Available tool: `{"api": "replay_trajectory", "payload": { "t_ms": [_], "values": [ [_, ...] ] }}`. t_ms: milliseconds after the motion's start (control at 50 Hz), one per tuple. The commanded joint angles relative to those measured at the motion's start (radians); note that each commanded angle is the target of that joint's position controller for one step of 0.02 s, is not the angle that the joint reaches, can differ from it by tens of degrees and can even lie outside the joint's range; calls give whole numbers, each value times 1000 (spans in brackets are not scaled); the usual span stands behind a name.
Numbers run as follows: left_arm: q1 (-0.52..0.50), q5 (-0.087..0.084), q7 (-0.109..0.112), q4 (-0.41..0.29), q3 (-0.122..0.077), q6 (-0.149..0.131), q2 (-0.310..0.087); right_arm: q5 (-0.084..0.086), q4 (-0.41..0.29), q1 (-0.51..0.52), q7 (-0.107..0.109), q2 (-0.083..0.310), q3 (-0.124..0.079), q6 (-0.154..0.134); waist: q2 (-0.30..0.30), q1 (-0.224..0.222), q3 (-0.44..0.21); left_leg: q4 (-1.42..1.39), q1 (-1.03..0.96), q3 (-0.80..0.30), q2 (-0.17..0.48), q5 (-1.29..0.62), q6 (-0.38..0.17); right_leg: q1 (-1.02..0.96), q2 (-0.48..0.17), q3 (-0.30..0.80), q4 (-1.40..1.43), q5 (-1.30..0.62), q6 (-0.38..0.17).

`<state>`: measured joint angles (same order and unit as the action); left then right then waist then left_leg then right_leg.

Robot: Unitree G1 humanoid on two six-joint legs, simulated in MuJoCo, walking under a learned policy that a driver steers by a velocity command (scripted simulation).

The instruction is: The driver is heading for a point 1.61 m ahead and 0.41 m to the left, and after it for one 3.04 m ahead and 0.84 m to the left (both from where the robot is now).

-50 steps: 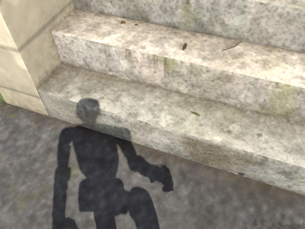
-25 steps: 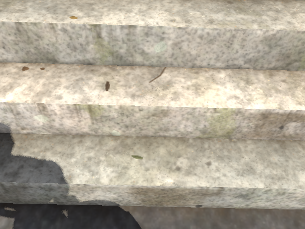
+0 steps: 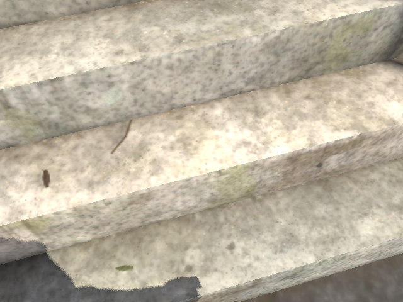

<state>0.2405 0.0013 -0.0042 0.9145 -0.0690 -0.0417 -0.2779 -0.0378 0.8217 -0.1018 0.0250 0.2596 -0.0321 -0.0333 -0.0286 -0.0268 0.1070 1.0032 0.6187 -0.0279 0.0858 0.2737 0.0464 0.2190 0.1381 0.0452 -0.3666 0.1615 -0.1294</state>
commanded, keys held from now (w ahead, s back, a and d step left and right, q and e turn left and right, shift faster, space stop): e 0.14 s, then q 0.86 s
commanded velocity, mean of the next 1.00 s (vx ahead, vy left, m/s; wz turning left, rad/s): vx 0.05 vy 0.00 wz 0.15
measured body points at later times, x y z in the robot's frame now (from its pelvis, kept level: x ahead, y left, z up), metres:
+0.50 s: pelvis +0.04 +0.03 +0.00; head +0.08 +0.05 +0.45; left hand +0.17 +0.28 -0.14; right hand +0.08 -0.23 -0.13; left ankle +0.11 +0.11 -0.74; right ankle -0.03 -0.10 -0.69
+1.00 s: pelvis -0.03 -0.02 +0.00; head +0.00 -0.03 +0.45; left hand -0.01 +0.27 -0.11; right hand +0.14 -0.26 -0.14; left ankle -0.10 +0.10 -0.68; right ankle -0.02 -0.10 -0.74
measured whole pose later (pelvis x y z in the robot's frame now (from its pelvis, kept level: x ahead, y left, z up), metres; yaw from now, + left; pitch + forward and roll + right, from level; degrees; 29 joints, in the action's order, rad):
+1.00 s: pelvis -0.03 -0.02 +0.00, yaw +16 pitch +0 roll +1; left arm 0.20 0.02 0.05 0.86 -0.03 -0.01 -0.24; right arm -0.02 0.87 -0.17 -0.03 0.29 -0.08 0.09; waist -0.04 0.00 0.06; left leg 0.95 0.38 -0.02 -0.01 0.45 0.06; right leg 0.17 -0.01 -0.15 -0.41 0.25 -0.06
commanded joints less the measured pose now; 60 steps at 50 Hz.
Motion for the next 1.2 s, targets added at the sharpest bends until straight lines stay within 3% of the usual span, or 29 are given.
{"api": "replay_trajectory", "payload": {
  "t_ms": [20, 40, 100, 160, 220, 240, 260, 280, 300, 320, 360, 420, 500, 560, 600, 640, 660, 680, 700, 720, 740, 760, 820, 920, 1020, 1120, 1160, 1180, 1200],
  "values": [
    [15, 6, 16, -64, -30, -1, -148, 6, -26, -101, 11, 55, -5, 12, 114, 20, -223, -42, -86, 47, -53, -55, 5, -118, -248, 146, -40, -932, -52],
    [21, 16, 20, -66, -29, 3, -140, 14, -22, -101, 20, 51, -3, 16, 140, 15, -234, -23, -93, 47, -63, -39, 2, -122, -254, 166, -56, -914, -53],
    [33, 22, 32, -69, -30, 17, -145, 16, -48, -37, 35, 80, -4, 20, 114, -5, -188, -91, -82, 21, -73, -13, -6, -128, -280, 249, -74, -856, -63],
    [3, 29, 41, -80, -28, 30, -145, 24, -33, -80, 44, 85, -2, 18, 122, 8, -181, -226, -170, 24, -98, 12, -37, -153, -285, 268, -128, -953, -50],
    [-26, 1, 43, -69, -5, 18, -104, 22, 33, -232, 52, 65, 0, 6, 109, 76, -184, -611, -437, 48, -100, -211, -83, -127, -233, 234, -236, -924, 20],
    [-18, -9, 43, -69, 17, 12, -52, 10, 39, -250, 51, 49, 10, -6, 50, 77, -203, -696, -584, -69, 6, -540, -125, -47, -179, 207, -321, -631, 58],
    [85, 0, 42, -63, 29, 18, -6, 5, 12, -192, 42, 90, 17, -17, -164, -3, -224, -628, -667, -329, 274, -1219, -265, 67, -43, 133, -464, 196, 95],
    [151, 30, 51, -5, 18, 46, -45, 18, 21, -161, 27, 37, 35, -18, -130, -19, -245, -641, -521, -387, 348, -1238, -384, 1, -38, 99, -523, 474, 108],
    [142, 40, 50, 23, 16, 63, -54, 16, 29, -134, 17, 24, 40, -18, -79, -25, -185, -679, -439, -369, 310, -1056, -386, -22, -70, 86, -548, 446, 122],
    [83, 38, 47, 17, 17, 74, -60, 16, 26, -85, 12, 33, 39, -14, -74, -29, -150, -690, -388, -302, 229, -865, -333, -35, -80, 62, -529, 425, 135],
    [-8, 28, 36, -7, 9, 93, -86, 14, 19, -67, 17, 111, 15, 5, -119, -17, -111, -696, -382, -247, 120, -635, -261, 8, -71, 21, -509, 368, 161],
    [-37, 16, 42, -13, 12, 92, -61, 19, 43, -145, 18, 163, -22, 27, -111, 16, -126, -687, -472, -279, 80, -447, -242, 105, -48, -8, -487, 374, 189],
    [-77, 9, 58, -43, 15, 79, -35, 16, 71, -202, 17, 153, -52, 44, -124, 52, -157, -706, -509, -360, 88, -313, -264, 156, -62, 2, -468, 376, 186],
    [-64, 3, 65, -53, 15, 69, -29, 10, 65, -169, 10, 143, -67, 58, -130, 51, -184, -724, -479, -399, 83, -242, -256, 115, -64, -3, -406, 362, 167],
    [-8, -3, 67, -45, 13, 63, -33, 7, 54, -129, 4, 141, -75, 70, -151, 34, -198, -745, -416, -416, 67, -168, -228, 26, -54, -12, -306, 342, 144],
    [96, -8, 69, -17, 10, 56, -38, 14, 35, -65, -2, 138, -81, 84, -157, -19, -183, -746, -310, -404, 15, -26, -167, -116, -41, -40, -79, 230, 114],
    [129, 0, 76, -6, 5, 52, -62, 17, 16, -35, -3, 120, -79, 88, -102, -35, -142, -697, -210, -364, -39, 82, -113, -185, -69, -31, 78, 181, 98],
    [109, 14, 90, -19, -11, 50, -138, 23, 9, -84, -2, 68, -72, 91, 132, -2, -129, -438, -54, -236, -152, 235, -62, -236, -271, 203, 218, 338, 66],
    [-40, 33, 92, -89, -22, 55, -227, 14, -5, -87, 11, 53, -70, 88, 308, 9, -72, -89, 35, 2, -279, 298, -21, -11, -546, 438, 296, 328, -67],
    [-70, 44, 81, -92, -8, 59, -158, -4, 2, -88, 13, 122, -79, 86, 176, 38, -44, 124, -85, -55, -169, 279, -29, 183, -568, 411, 282, 238, -140],
    [-160, 37, 75, -110, 11, 53, -95, -6, 31, -132, -3, 143, -91, 86, 53, 107, -19, 176, -136, -91, -166, 181, -46, 218, -459, 264, 234, 150, -101],
    [-215, 32, 72, -130, 18, 44, -82, -2, 47, -163, -19, 138, -93, 90, 43, 137, -12, 204, -128, -76, -160, 106, -40, 175, -370, 148, 186, 58, -48],
    [-120, 18, 75, -122, 18, 25, -91, -5, 53, -155, -35, 115, -86, 97, 111, 83, -49, 252, -63, -18, -151, 67, -1, -1, -323, 30, 106, -206, -47],
    [42, 15, 67, -76, 3, 23, -123, 14, -4, -46, -48, 108, -67, 106, 173, -7, -96, 25, -13, 2, -118, 154, 27, -275, -398, 43, 41, -407, -94],
    [26, 22, 51, -75, -11, 23, -155, 26, -42, -6, -58, 92, -53, 108, 182, -15, -102, -168, -162, 54, -92, 221, -16, -228, -438, 9, 30, -374, -99],
    [-26, 24, 35, -75, -25, 33, -182, 37, -57, -36, -67, 87, -48, 91, 191, 13, -143, -399, -340, 112, -107, 175, -67, -168, -448, -60, -39, -403, -64],
    [-19, 16, 33, -61, -23, 44, -173, 18, -34, -99, -58, 103, -48, 72, 110, 56, -155, -677, -529, 70, -105, -58, -98, -37, -402, -123, -148, -260, 24],
    [-3, 22, 26, -72, -9, 49, -118, 1, -28, -131, -46, 176, -62, 59, -93, 60, -160, -784, -667, -175, 78, -104, -140, 162, -322, -195, -339, 48, 93],
    [-62, 26, 42, -132, 13, 55, -51, 11, -36, -140, -34, 302, -85, 51, -280, 70, -108, -765, -587, -461, 330, -492, -286, 331, -150, -178, -457, 452, 145]
  ]
}}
